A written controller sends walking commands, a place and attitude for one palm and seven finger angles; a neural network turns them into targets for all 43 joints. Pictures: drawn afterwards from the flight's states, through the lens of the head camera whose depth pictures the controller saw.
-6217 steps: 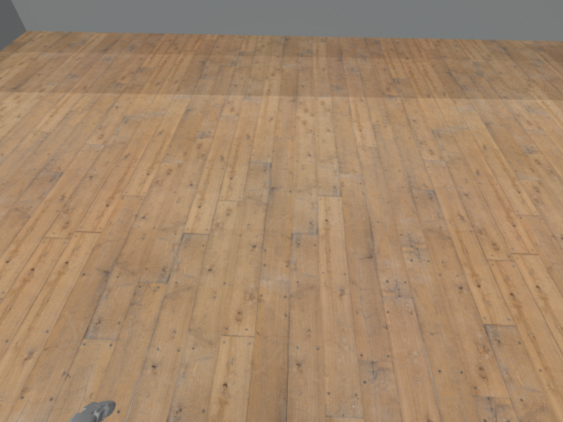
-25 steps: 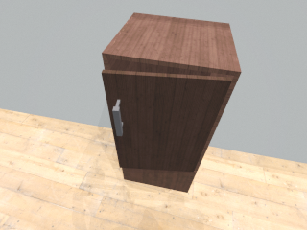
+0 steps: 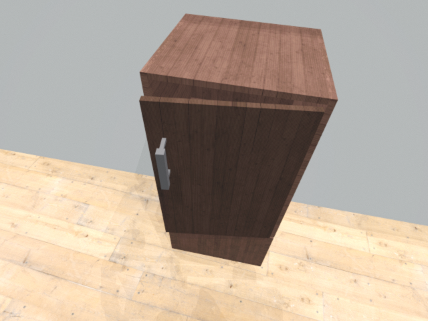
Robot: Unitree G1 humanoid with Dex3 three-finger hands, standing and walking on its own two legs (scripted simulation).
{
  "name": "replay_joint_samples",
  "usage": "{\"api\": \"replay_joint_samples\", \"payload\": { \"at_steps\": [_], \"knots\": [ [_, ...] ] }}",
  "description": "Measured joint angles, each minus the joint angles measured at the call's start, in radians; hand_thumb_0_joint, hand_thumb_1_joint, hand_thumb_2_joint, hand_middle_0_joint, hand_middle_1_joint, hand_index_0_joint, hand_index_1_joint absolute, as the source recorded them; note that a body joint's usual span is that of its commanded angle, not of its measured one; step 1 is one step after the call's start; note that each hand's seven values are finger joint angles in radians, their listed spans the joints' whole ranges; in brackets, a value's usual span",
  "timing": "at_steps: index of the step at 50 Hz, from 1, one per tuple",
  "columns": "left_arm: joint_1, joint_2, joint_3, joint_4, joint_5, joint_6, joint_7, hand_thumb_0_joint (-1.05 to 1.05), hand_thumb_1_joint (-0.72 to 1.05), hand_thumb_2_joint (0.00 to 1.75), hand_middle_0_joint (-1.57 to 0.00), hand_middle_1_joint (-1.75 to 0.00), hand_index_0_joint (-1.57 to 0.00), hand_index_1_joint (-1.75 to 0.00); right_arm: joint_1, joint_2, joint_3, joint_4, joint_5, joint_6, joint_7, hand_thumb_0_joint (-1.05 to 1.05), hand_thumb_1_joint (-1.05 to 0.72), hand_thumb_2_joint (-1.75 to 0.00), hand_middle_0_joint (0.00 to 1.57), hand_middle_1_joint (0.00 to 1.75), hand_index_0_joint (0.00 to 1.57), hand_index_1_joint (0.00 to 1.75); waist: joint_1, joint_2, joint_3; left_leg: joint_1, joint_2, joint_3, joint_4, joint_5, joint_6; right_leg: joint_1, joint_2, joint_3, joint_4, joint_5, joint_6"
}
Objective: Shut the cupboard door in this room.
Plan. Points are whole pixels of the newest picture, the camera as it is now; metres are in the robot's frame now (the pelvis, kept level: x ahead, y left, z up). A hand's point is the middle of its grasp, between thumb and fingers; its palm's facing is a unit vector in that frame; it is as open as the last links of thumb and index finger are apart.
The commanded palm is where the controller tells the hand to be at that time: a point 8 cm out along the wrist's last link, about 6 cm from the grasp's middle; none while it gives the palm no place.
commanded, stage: raise the hand and make a fist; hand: left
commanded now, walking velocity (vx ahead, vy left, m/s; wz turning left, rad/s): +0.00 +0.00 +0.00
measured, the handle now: (164, 164) +0.47 +0.16 -0.02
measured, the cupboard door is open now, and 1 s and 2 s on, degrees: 8 8 8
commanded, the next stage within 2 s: bring the fist close to the handle in 1.92 s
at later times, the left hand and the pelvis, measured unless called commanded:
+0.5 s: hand out of the picture +0.13 +0.17 -0.09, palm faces +0.17 -0.99 -0.03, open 5.8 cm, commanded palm +0.13 +0.21 -0.05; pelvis +0.00 -0.04 -0.10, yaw +5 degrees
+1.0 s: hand (129, 284) +0.19 +0.17 -0.03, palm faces +0.07 -1.00 -0.04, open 3.5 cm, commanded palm +0.16 +0.22 -0.03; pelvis +0.02 -0.03 -0.10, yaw +5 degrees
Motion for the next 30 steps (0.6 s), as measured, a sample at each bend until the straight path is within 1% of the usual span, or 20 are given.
{"api": "replay_joint_samples", "payload": {
  "at_steps": [1,2,3,4,5,6,8,10,11,13,15,16,17,18,20,22,24,26,28,30],
  "knots": [
    [-0.003,0.001,-0.005,0.003,0.002,-0.003,0.005,0.00,0.91,0.90,-0.20,-0.30,-0.20,-0.30,0.000,-0.003,0.005,-0.007,-0.002,0.002,0.000,0.01,-0.91,-0.90,0.20,0.30,0.20,0.30,0.001,0.004,0.003,-0.010,0.004,-0.001,0.016,-0.006,-0.003,-0.005,0.002,-0.001,0.006,-0.002,-0.001],
    [0.051,0.004,0.017,-0.188,-0.028,0.083,-0.007,0.01,0.91,0.90,-0.20,-0.30,-0.20,-0.30,0.011,-0.008,0.018,-0.051,-0.006,-0.008,-0.013,0.01,-0.91,-0.90,0.20,0.30,0.20,0.30,-0.008,-0.001,0.021,-0.015,0.004,-0.003,0.036,-0.014,-0.003,-0.009,0.001,-0.004,0.026,-0.010,-0.003],
    [0.112,0.028,0.018,-0.392,-0.049,0.146,0.012,0.02,0.93,0.90,-0.21,-0.30,-0.21,-0.30,0.039,-0.017,0.033,-0.099,0.003,-0.050,-0.036,0.02,-0.92,-0.90,0.20,0.30,0.20,0.30,-0.006,-0.009,0.024,-0.018,0.004,-0.002,0.048,-0.022,-0.003,-0.019,0.003,0.002,0.052,-0.029,-0.013],
    [0.161,0.059,0.017,-0.551,-0.081,0.125,0.032,0.04,0.95,0.90,-0.21,-0.30,-0.21,-0.30,0.068,-0.030,0.044,-0.136,0.016,-0.109,-0.051,0.03,-0.93,-0.90,0.20,0.30,0.20,0.30,-0.003,-0.012,0.013,-0.021,0.004,-0.001,0.058,-0.030,-0.007,-0.031,0.009,0.013,0.080,-0.060,-0.028],
    [0.187,0.086,0.017,-0.664,-0.103,0.088,0.055,0.04,0.96,0.90,-0.21,-0.31,-0.21,-0.31,0.087,-0.046,0.049,-0.158,0.029,-0.165,-0.056,0.03,-0.93,-0.90,0.20,0.30,0.20,0.30,-0.006,-0.014,-0.010,-0.029,0.000,-0.004,0.067,-0.037,-0.011,-0.045,0.011,0.021,0.108,-0.094,-0.040],
    [0.189,0.104,0.012,-0.755,-0.127,0.069,0.077,0.05,0.97,0.90,-0.22,-0.31,-0.22,-0.31,0.099,-0.065,0.048,-0.184,0.044,-0.207,-0.056,0.03,-0.93,-0.90,0.20,0.30,0.20,0.30,-0.015,-0.008,-0.028,-0.039,-0.007,-0.014,0.081,-0.044,-0.013,-0.052,0.011,0.025,0.126,-0.107,-0.045],
    [0.145,0.107,0.000,-0.884,-0.153,0.021,0.096,0.05,0.97,0.90,-0.23,-0.33,-0.23,-0.33,0.096,-0.113,0.037,-0.242,0.057,-0.273,-0.052,0.03,-0.93,-0.90,0.20,0.30,0.20,0.30,-0.041,0.021,-0.044,-0.067,-0.019,-0.041,0.131,-0.063,-0.009,-0.061,0.014,0.026,0.152,-0.100,-0.036],
    [0.073,0.079,-0.008,-0.938,-0.159,-0.070,0.080,0.04,0.96,0.90,-0.24,-0.35,-0.24,-0.35,0.066,-0.157,0.017,-0.300,0.050,-0.318,-0.039,0.03,-0.92,-0.90,0.20,0.30,0.20,0.30,-0.065,0.052,-0.067,-0.128,-0.025,-0.062,0.199,-0.088,-0.010,-0.106,0.013,0.019,0.204,-0.124,-0.023],
    [0.041,0.062,-0.006,-0.949,-0.167,-0.129,0.056,0.03,0.96,0.90,-0.25,-0.36,-0.25,-0.36,0.045,-0.169,0.006,-0.330,0.044,-0.330,-0.029,0.03,-0.92,-0.90,0.20,0.30,0.20,0.30,-0.071,0.057,-0.084,-0.170,-0.027,-0.063,0.236,-0.103,-0.015,-0.147,0.013,0.022,0.241,-0.143,-0.022],
    [0.007,0.029,0.003,-0.960,-0.197,-0.262,-0.026,0.03,0.95,0.90,-0.28,-0.39,-0.28,-0.39,-0.002,-0.170,-0.015,-0.389,0.031,-0.338,-0.007,0.02,-0.92,-0.90,0.20,0.30,0.20,0.30,-0.071,0.039,-0.119,-0.259,-0.023,-0.053,0.315,-0.134,-0.026,-0.244,0.017,0.036,0.329,-0.177,-0.027],
    [0.009,0.008,0.018,-0.955,-0.227,-0.397,-0.143,0.02,0.94,0.90,-0.31,-0.42,-0.31,-0.42,-0.045,-0.155,-0.033,-0.452,0.019,-0.324,0.017,0.02,-0.91,-0.90,0.20,0.30,0.20,0.30,-0.060,0.000,-0.138,-0.341,-0.011,-0.041,0.401,-0.171,-0.033,-0.332,0.027,0.047,0.417,-0.201,-0.032],
    [0.021,0.005,0.024,-0.949,-0.233,-0.456,-0.200,0.01,0.93,0.90,-0.32,-0.44,-0.33,-0.44,-0.063,-0.149,-0.040,-0.487,0.014,-0.313,0.028,0.02,-0.91,-0.90,0.20,0.30,0.20,0.30,-0.056,-0.019,-0.141,-0.380,-0.004,-0.041,0.447,-0.192,-0.033,-0.372,0.032,0.046,0.462,-0.221,-0.035],
    [0.039,0.008,0.030,-0.943,-0.232,-0.503,-0.246,0.01,0.93,0.90,-0.34,-0.46,-0.34,-0.46,-0.078,-0.145,-0.047,-0.524,0.011,-0.301,0.037,0.02,-0.91,-0.90,0.20,0.30,0.20,0.30,-0.050,-0.037,-0.142,-0.420,0.001,-0.043,0.494,-0.213,-0.031,-0.411,0.036,0.043,0.507,-0.242,-0.039],
    [0.062,0.016,0.037,-0.939,-0.227,-0.533,-0.279,0.01,0.92,0.90,-0.36,-0.48,-0.36,-0.48,-0.091,-0.144,-0.053,-0.560,0.010,-0.290,0.042,0.02,-0.91,-0.90,0.20,0.30,0.20,0.30,-0.042,-0.052,-0.142,-0.460,0.006,-0.046,0.541,-0.234,-0.027,-0.450,0.040,0.038,0.552,-0.264,-0.043],
    [0.120,0.046,0.054,-0.940,-0.216,-0.550,-0.308,0.01,0.92,0.90,-0.40,-0.51,-0.40,-0.51,-0.115,-0.148,-0.063,-0.620,0.009,-0.270,0.046,0.01,-0.91,-0.90,0.20,0.30,0.20,0.30,-0.018,-0.070,-0.140,-0.539,0.015,-0.056,0.631,-0.274,-0.028,-0.523,0.045,0.025,0.633,-0.302,-0.050],
    [0.183,0.080,0.077,-0.959,-0.223,-0.536,-0.304,0.01,0.91,0.90,-0.44,-0.55,-0.44,-0.55,-0.138,-0.156,-0.069,-0.663,0.010,-0.255,0.045,0.01,-0.90,-0.90,0.20,0.30,0.19,0.30,0.008,-0.069,-0.139,-0.612,0.022,-0.073,0.709,-0.309,-0.036,-0.587,0.049,0.007,0.701,-0.335,-0.058],
    [0.244,0.109,0.101,-1.015,-0.248,-0.521,-0.288,0.01,0.91,0.90,-0.47,-0.59,-0.47,-0.59,-0.159,-0.162,-0.066,-0.684,0.009,-0.248,0.038,0.01,-0.90,-0.90,0.20,0.30,0.19,0.30,0.033,-0.050,-0.143,-0.674,0.027,-0.096,0.774,-0.338,-0.043,-0.635,0.053,-0.018,0.749,-0.363,-0.067],
    [0.284,0.129,0.121,-1.097,-0.285,-0.534,-0.280,0.02,0.90,0.90,-0.51,-0.63,-0.51,-0.63,-0.176,-0.163,-0.053,-0.682,0.010,-0.250,0.025,0.01,-0.90,-0.90,0.20,0.30,0.19,0.30,0.058,-0.021,-0.152,-0.721,0.031,-0.122,0.825,-0.362,-0.050,-0.667,0.057,-0.044,0.781,-0.384,-0.074],
    [0.283,0.128,0.128,-1.173,-0.319,-0.572,-0.294,0.02,0.90,0.90,-0.54,-0.67,-0.54,-0.67,-0.194,-0.157,-0.032,-0.663,0.011,-0.256,0.013,0.01,-0.90,-0.90,0.20,0.30,0.19,0.30,0.078,0.012,-0.160,-0.755,0.034,-0.142,0.861,-0.378,-0.054,-0.689,0.060,-0.064,0.802,-0.398,-0.078],
    [0.237,0.115,0.119,-1.230,-0.338,-0.601,-0.333,0.02,0.91,0.90,-0.58,-0.71,-0.58,-0.71,-0.208,-0.146,-0.005,-0.642,0.012,-0.261,0.002,0.01,-0.90,-0.90,0.20,0.30,0.20,0.30,0.087,0.042,-0.168,-0.785,0.036,-0.155,0.888,-0.388,-0.055,-0.710,0.062,-0.078,0.818,-0.407,-0.079]
  ]
}}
